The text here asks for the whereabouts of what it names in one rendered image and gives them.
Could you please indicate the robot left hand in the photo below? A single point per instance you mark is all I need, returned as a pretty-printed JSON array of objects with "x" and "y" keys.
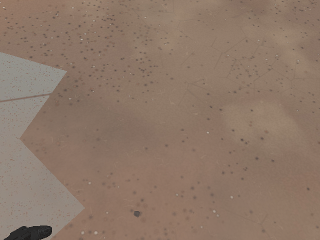
[{"x": 30, "y": 233}]

